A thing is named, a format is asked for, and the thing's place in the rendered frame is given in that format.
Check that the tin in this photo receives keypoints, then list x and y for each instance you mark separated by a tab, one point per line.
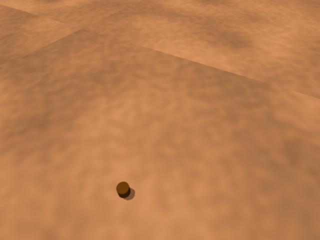
123	189

